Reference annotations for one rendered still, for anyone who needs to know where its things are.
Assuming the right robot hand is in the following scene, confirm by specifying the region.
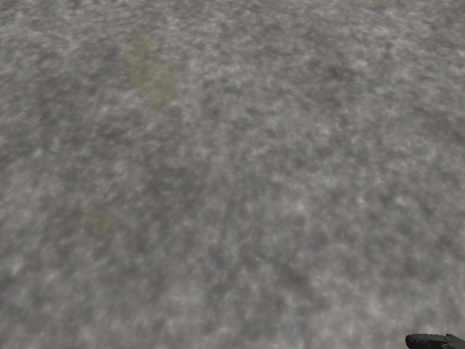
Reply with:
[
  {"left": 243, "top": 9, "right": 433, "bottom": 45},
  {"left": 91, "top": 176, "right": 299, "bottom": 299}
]
[{"left": 405, "top": 334, "right": 465, "bottom": 349}]

